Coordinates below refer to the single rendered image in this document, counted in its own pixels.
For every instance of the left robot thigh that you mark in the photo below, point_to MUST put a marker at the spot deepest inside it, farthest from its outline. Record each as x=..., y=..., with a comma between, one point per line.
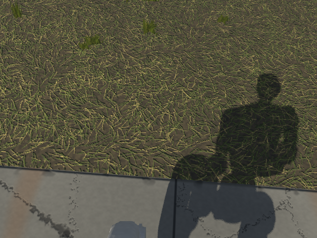
x=128, y=229

